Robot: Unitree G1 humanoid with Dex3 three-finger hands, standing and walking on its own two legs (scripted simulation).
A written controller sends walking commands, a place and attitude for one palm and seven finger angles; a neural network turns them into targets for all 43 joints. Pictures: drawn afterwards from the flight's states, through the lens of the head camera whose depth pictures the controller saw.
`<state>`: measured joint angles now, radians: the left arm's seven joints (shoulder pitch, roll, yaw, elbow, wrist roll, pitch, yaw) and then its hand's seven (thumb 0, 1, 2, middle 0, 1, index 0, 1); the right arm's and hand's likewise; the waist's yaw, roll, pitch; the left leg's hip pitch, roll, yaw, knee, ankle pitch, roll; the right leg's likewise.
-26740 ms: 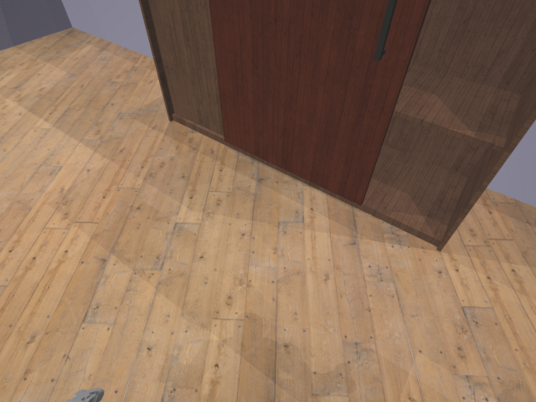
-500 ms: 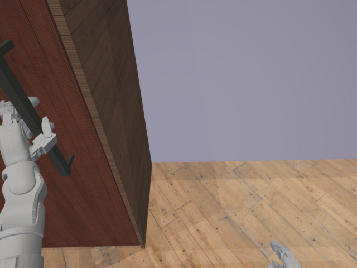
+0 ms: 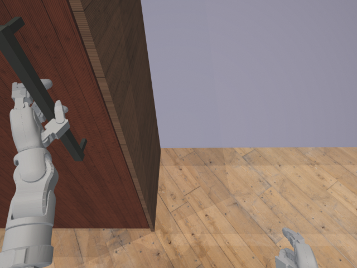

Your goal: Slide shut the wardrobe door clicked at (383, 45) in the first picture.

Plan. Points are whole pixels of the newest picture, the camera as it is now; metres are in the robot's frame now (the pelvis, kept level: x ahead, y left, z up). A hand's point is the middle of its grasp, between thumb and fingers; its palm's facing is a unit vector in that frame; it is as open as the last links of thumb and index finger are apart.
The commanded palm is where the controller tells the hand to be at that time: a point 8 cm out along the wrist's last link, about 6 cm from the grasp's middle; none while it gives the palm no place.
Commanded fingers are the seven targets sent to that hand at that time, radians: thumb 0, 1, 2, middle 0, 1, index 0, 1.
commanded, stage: stop walking and hold the door there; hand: left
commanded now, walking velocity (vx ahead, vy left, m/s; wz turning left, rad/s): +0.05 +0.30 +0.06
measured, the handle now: (54, 104) +0.39 +0.29 +0.18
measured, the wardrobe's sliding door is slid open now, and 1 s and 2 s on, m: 0.00 0.00 0.00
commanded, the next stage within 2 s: loosen the grip on the handle in 1.06 s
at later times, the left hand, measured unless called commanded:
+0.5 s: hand (60, 122) +0.34 +0.25 +0.18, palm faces +0.30 -0.95 -0.12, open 6.7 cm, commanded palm +0.31 +0.27 +0.17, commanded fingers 0.00 0.90 0.90 -0.45 -1.40 -0.45 -1.40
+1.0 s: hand (61, 121) +0.34 +0.25 +0.18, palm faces +0.30 -0.95 -0.14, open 6.4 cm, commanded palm +0.31 +0.27 +0.17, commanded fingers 0.00 0.90 0.90 -0.45 -1.40 -0.45 -1.40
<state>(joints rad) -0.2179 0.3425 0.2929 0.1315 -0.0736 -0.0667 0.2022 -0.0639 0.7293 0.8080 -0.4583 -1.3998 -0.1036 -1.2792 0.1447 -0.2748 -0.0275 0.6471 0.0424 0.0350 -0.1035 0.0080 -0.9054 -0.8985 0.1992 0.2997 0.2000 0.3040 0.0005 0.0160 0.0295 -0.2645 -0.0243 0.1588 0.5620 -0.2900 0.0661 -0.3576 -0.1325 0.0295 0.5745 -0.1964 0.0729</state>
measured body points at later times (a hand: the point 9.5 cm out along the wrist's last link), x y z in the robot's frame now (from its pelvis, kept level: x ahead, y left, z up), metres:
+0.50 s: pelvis +0.00 +0.08 +0.00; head +0.01 +0.05 +0.45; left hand +0.32 +0.30 +0.18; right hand +0.16 -0.12 -0.11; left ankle +0.00 +0.18 -0.73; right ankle +0.02 -0.04 -0.73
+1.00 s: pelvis +0.01 +0.07 +0.02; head +0.00 +0.05 +0.47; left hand +0.32 +0.30 +0.19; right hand +0.18 -0.17 -0.08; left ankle +0.00 +0.18 -0.73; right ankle +0.02 -0.04 -0.73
